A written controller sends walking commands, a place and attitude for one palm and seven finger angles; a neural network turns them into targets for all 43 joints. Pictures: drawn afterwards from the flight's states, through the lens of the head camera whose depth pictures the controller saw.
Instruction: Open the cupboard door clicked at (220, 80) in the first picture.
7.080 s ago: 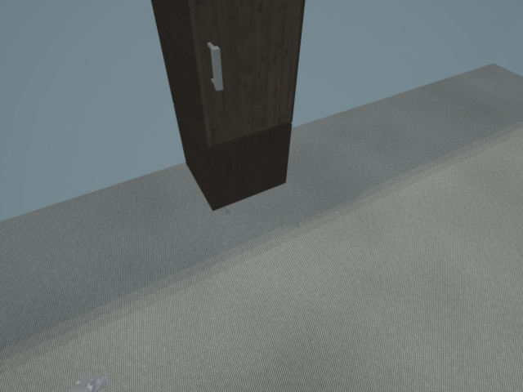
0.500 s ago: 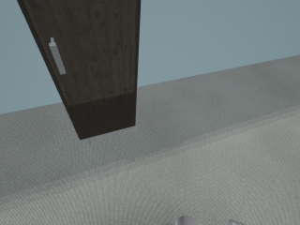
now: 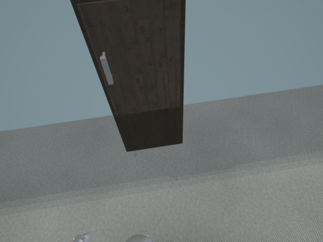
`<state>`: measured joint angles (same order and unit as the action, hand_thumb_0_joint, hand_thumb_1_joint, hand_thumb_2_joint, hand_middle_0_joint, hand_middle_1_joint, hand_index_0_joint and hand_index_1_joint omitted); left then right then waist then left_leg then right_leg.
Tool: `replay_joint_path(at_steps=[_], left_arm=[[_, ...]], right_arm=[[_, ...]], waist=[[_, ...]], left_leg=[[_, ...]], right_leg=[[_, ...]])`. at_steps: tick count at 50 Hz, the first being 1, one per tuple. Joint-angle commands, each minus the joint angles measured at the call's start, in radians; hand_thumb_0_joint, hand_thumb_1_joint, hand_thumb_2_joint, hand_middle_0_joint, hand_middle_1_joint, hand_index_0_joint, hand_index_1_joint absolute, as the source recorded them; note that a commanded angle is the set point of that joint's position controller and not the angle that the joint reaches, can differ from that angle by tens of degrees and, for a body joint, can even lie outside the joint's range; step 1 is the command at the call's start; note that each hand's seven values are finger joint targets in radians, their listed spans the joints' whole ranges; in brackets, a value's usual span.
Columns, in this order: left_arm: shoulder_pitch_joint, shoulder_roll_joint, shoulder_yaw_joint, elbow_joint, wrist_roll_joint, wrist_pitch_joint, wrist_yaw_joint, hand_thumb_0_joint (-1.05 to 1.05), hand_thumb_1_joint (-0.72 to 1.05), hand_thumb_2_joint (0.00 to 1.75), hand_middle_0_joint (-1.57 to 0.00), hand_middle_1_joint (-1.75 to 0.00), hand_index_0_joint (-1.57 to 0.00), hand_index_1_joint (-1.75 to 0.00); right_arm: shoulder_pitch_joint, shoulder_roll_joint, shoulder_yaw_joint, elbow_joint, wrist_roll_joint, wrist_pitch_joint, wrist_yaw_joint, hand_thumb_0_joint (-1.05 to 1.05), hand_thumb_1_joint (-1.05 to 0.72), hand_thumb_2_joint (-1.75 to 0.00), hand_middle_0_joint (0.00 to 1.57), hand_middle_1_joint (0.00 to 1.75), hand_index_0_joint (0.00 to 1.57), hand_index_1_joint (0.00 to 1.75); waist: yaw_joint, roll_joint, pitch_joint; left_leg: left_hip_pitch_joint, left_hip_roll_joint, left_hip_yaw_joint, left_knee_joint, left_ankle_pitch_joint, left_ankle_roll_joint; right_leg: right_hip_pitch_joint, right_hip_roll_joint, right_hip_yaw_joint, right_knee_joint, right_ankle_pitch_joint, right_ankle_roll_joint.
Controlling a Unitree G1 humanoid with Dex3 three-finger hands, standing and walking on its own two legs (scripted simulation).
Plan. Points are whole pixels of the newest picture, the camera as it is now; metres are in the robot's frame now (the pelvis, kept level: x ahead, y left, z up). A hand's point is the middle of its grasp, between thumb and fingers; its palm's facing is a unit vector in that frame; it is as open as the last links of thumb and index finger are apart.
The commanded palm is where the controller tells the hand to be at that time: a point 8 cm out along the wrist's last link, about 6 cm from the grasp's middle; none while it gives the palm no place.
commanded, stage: turn to face it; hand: left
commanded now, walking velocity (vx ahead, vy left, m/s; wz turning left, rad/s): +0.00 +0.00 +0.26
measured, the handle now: (107, 68) +0.82 +0.27 -0.01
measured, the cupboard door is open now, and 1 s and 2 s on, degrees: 0 0 0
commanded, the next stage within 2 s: take the last steps up to it in 0.06 s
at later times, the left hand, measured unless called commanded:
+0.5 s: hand out of the picture -0.05 +0.26 -0.18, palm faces +0.17 -0.97 -0.17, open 7.4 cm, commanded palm none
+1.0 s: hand (113, 206) +0.26 +0.18 -0.17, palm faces +0.08 -0.98 -0.18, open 7.4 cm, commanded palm none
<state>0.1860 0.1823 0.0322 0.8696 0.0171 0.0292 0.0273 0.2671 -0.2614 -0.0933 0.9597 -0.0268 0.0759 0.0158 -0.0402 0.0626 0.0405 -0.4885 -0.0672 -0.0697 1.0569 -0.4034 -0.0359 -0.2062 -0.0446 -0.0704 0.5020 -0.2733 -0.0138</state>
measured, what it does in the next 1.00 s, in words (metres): walks ahead: left foot, then right foot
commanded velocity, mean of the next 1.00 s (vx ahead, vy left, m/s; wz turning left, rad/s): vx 0.25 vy -0.07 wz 0.02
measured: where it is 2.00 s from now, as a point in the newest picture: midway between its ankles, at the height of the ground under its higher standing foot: (174, 234)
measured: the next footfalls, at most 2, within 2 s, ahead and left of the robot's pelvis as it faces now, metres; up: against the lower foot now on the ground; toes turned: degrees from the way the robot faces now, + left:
left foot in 0.30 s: -0.01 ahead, +0.16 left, +0.00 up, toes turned +9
right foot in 0.90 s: +0.27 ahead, -0.08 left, +0.00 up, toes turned -2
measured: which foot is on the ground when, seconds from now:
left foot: up 0.00-0.28, down 0.30-0.90, up 0.92-1.00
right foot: down 0.00-0.30, up 0.32-0.88, down 0.90-1.00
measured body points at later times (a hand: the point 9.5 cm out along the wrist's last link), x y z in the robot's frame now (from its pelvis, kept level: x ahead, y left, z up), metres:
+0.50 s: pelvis +0.00 +0.07 +0.01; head -0.01 +0.10 +0.46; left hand -0.06 +0.31 -0.16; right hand +0.07 -0.16 -0.13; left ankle -0.05 +0.15 -0.74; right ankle +0.03 -0.08 -0.66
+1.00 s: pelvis +0.16 +0.00 -0.02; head +0.18 -0.01 +0.43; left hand +0.26 +0.23 -0.15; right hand +0.07 -0.22 -0.17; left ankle +0.02 +0.13 -0.65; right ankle +0.23 -0.08 -0.74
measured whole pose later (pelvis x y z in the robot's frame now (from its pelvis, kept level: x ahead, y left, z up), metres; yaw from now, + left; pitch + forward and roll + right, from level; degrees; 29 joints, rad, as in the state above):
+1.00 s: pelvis +0.16 +0.00 -0.02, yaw +5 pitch -2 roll +0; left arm 0.11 0.15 0.05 1.01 0.01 -0.06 -0.01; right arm 0.45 -0.14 -0.04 1.17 -0.01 -0.01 -0.02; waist -0.05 0.03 0.08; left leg -0.28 0.08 0.02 1.17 -0.47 0.02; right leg -0.35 -0.02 -0.15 0.61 -0.23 -0.06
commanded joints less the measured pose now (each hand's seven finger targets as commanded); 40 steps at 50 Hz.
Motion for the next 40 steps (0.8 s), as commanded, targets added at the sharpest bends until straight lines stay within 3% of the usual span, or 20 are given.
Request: replay_joint_path(at_steps=[1, 4, 8, 10, 12, 13, 14, 15, 16, 17, 18, 19, 20, 21, 23, 27, 33, 36, 38, 40], left_arm=[[-0.010, 0.171, 0.042, -0.058, -0.001, -0.041, 0.009, 0.00, 0.90, 0.90, -0.20, -0.30, -0.20, -0.30], [0.064, 0.194, 0.046, -0.022, 0.007, -0.040, 0.009, 0.00, 0.90, 0.90, -0.20, -0.30, -0.20, -0.30], [0.135, 0.224, 0.054, 0.020, 0.017, -0.037, 0.005, 0.00, 0.90, 0.90, -0.20, -0.30, -0.20, -0.30], [0.152, 0.230, 0.056, 0.043, 0.018, -0.039, 0.001, 0.00, 0.90, 0.90, -0.20, -0.30, -0.20, -0.30], [0.138, 0.229, 0.055, 0.061, 0.016, -0.038, -0.003, 0.00, 0.90, 0.90, -0.20, -0.30, -0.20, -0.30], [0.125, 0.218, 0.052, 0.065, 0.010, -0.035, -0.006, 0.00, 0.90, 0.90, -0.20, -0.30, -0.20, -0.30], [0.113, 0.183, 0.043, 0.065, 0.000, -0.031, -0.011, 0.00, 0.90, 0.90, -0.20, -0.30, -0.20, -0.30], [0.110, 0.114, 0.029, 0.049, -0.007, -0.027, -0.018, 0.00, 0.90, 0.90, -0.20, -0.30, -0.20, -0.30], [0.054, 0.096, 0.016, 0.020, 0.004, -0.029, -0.020, 0.00, 0.90, 0.90, -0.20, -0.30, -0.20, -0.30], [0.010, 0.108, 0.022, 0.011, 0.008, -0.033, -0.025, 0.00, 0.90, 0.90, -0.20, -0.30, -0.20, -0.30], [0.001, 0.113, 0.027, 0.043, 0.019, -0.026, -0.024, 0.00, 0.90, 0.90, -0.20, -0.30, -0.20, -0.30], [0.016, 0.118, 0.030, 0.072, 0.016, -0.023, -0.033, 0.00, 0.90, 0.90, -0.20, -0.30, -0.20, -0.30], [0.050, 0.111, 0.029, 0.096, 0.016, -0.025, -0.042, 0.00, 0.90, 0.90, -0.20, -0.30, -0.20, -0.30], [0.100, 0.106, 0.029, 0.123, 0.013, -0.029, -0.049, 0.00, 0.90, 0.90, -0.20, -0.30, -0.20, -0.30], [0.123, 0.096, 0.027, 0.147, 0.011, -0.027, -0.049, 0.00, 0.90, 0.90, -0.20, -0.30, -0.20, -0.30], [0.100, 0.089, 0.031, 0.151, 0.010, -0.023, -0.045, 0.00, 0.90, 0.90, -0.20, -0.30, -0.20, -0.30], [-0.037, 0.061, 0.024, 0.112, 0.006, -0.026, -0.053, 0.00, 0.90, 0.90, -0.20, -0.30, -0.20, -0.30], [-0.126, 0.049, 0.019, 0.089, 0.001, -0.032, -0.058, 0.00, 0.90, 0.90, -0.20, -0.30, -0.20, -0.30], [-0.162, 0.037, 0.017, 0.075, -0.001, -0.038, -0.061, 0.00, 0.90, 0.90, -0.20, -0.30, -0.20, -0.30], [-0.149, 0.033, 0.018, 0.077, -0.004, -0.048, -0.062, 0.00, 0.90, 0.90, -0.20, -0.30, -0.20, -0.30]], right_arm=[[-0.010, -0.056, -0.014, -0.056, 0.005, -0.016, 0.005, 0.00, -0.90, -0.90, 0.20, 0.30, 0.20, 0.30], [-0.064, -0.050, -0.004, -0.060, 0.007, -0.016, 0.001, 0.00, -0.90, -0.90, 0.20, 0.30, 0.20, 0.30], [-0.134, -0.028, 0.014, -0.068, 0.015, -0.026, -0.003, 0.00, -0.90, -0.90, 0.20, 0.30, 0.20, 0.30], [-0.121, -0.016, 0.024, -0.060, 0.016, -0.037, -0.003, 0.00, -0.90, -0.90, 0.20, 0.30, 0.20, 0.30], [-0.059, -0.010, 0.030, -0.037, 0.012, -0.055, -0.004, 0.00, -0.90, -0.90, 0.20, 0.30, 0.20, 0.30], [-0.011, -0.013, 0.031, -0.018, 0.010, -0.066, -0.005, 0.00, -0.90, -0.90, 0.20, 0.30, 0.20, 0.30], [0.050, -0.054, 0.025, 0.004, 0.011, -0.081, -0.009, 0.00, -0.90, -0.90, 0.20, 0.30, 0.20, 0.30], [0.117, -0.145, 0.002, 0.024, 0.000, -0.090, -0.017, 0.00, -0.90, -0.90, 0.20, 0.30, 0.20, 0.30], [0.160, -0.207, -0.008, 0.024, 0.001, -0.084, -0.022, 0.00, -0.90, -0.90, 0.20, 0.30, 0.20, 0.30], [0.147, -0.199, -0.004, 0.021, -0.005, -0.082, -0.026, 0.00, -0.90, -0.90, 0.20, 0.30, 0.20, 0.30], [0.114, -0.138, 0.011, 0.031, -0.005, -0.089, -0.032, 0.00, -0.90, -0.90, 0.20, 0.30, 0.20, 0.30], [0.068, -0.100, 0.027, 0.023, -0.003, -0.092, -0.038, 0.00, -0.90, -0.90, 0.20, 0.30, 0.20, 0.30], [0.044, -0.074, 0.037, 0.016, 0.000, -0.100, -0.040, 0.00, -0.90, -0.90, 0.20, 0.30, 0.20, 0.30], [0.036, -0.063, 0.041, 0.018, 0.005, -0.111, -0.042, 0.00, -0.90, -0.90, 0.20, 0.30, 0.20, 0.30], [0.077, -0.052, 0.043, 0.031, 0.011, -0.123, -0.046, 0.00, -0.90, -0.90, 0.20, 0.30, 0.20, 0.30], [0.154, -0.035, 0.040, 0.065, 0.016, -0.136, -0.055, 0.00, -0.90, -0.90, 0.20, 0.30, 0.20, 0.30], [0.262, -0.014, 0.043, 0.124, 0.006, -0.145, -0.066, 0.00, -0.90, -0.90, 0.20, 0.30, 0.20, 0.30], [0.298, -0.011, 0.040, 0.149, -0.002, -0.144, -0.067, 0.00, -0.90, -0.90, 0.20, 0.30, 0.20, 0.30], [0.299, -0.018, 0.038, 0.157, -0.007, -0.143, -0.066, 0.00, -0.90, -0.90, 0.20, 0.30, 0.20, 0.30], [0.277, -0.032, 0.034, 0.162, -0.010, -0.141, -0.063, 0.00, -0.90, -0.90, 0.20, 0.30, 0.20, 0.30]], waist=[[0.022, -0.232, 0.014], [0.056, -0.245, -0.002], [0.092, -0.283, -0.014], [0.095, -0.310, -0.049], [0.068, -0.288, -0.069], [0.040, -0.256, -0.072], [0.008, -0.125, -0.087], [-0.026, 0.161, -0.093], [-0.049, 0.244, -0.029], [-0.054, 0.168, 0.053], [-0.036, 0.188, 0.093], [-0.012, 0.169, 0.155], [0.008, 0.134, 0.172], [0.030, 0.129, 0.137], [0.033, 0.090, 0.112], [0.026, 0.028, 0.082], [-0.009, 0.034, 0.104], [-0.035, 0.045, 0.136], [-0.037, 0.063, 0.139], [-0.021, 0.085, 0.113]], left_leg=[[-0.063, 0.072, 0.024, 0.127, 0.053, -0.029], [-0.032, 0.085, 0.047, 0.009, 0.004, -0.039], [0.045, 0.077, 0.092, -0.201, -0.074, -0.032], [0.109, 0.069, 0.121, -0.298, -0.068, -0.019], [0.233, 0.061, 0.157, -0.458, -0.002, -0.006], [0.353, 0.052, 0.171, -0.581, 0.069, 0.004], [0.497, 0.100, 0.104, -0.697, 0.089, 0.018], [0.598, 0.332, -0.210, -0.802, -0.056, 0.091], [0.552, 0.452, -0.363, -0.887, -0.151, 0.158], [0.450, 0.485, -0.371, -0.918, -0.209, 0.209], [0.376, 0.419, -0.323, -0.943, -0.217, 0.174], [0.311, 0.385, -0.267, -0.953, -0.186, 0.155], [0.293, 0.349, -0.202, -0.951, -0.104, 0.141], [0.327, 0.325, -0.145, -0.940, -0.020, 0.134], [0.368, 0.297, -0.085, -0.928, 0.120, 0.122], [0.467, 0.324, -0.062, -0.905, 0.289, 0.131], [0.569, 0.369, -0.049, -0.861, 0.529, 0.186], [0.557, 0.380, -0.044, -0.849, 0.548, 0.191], [0.544, 0.376, -0.019, -0.828, 0.571, 0.184], [0.505, 0.367, 0.011, -0.785, 0.635, 0.172]], right_leg=[[0.005, -0.237, 0.129, -0.214, 0.198, -0.080], [0.053, -0.258, 0.135, -0.199, 0.240, -0.105], [0.089, -0.275, 0.130, -0.155, 0.395, -0.125], [0.104, -0.271, 0.130, -0.164, 0.307, -0.114], [0.054, -0.250, 0.114, -0.149, 0.103, -0.085], [-0.029, -0.220, 0.081, -0.123, -0.037, -0.052], [-0.147, -0.176, 0.035, -0.019, -0.155, -0.011], [-0.350, -0.058, -0.062, 0.219, -0.263, 0.046], [-0.456, -0.021, -0.053, 0.375, -0.318, 0.055], [-0.478, -0.053, 0.005, 0.460, -0.275, 0.040], [-0.460, -0.062, 0.040, 0.510, -0.205, 0.036], [-0.443, -0.068, 0.053, 0.543, -0.133, 0.035], [-0.423, -0.067, 0.052, 0.560, -0.068, 0.037], [-0.412, -0.066, 0.047, 0.570, -0.020, 0.043], [-0.413, -0.049, 0.045, 0.588, 0.039, 0.055], [-0.483, -0.052, 0.060, 0.589, 0.088, 0.068], [-0.570, -0.073, 0.035, 0.498, 0.069, 0.062], [-0.538, -0.074, 0.016, 0.379, 0.048, 0.046], [-0.486, -0.064, -0.001, 0.288, 0.040, 0.030], [-0.354, -0.037, -0.028, 0.181, 0.022, 0.007]])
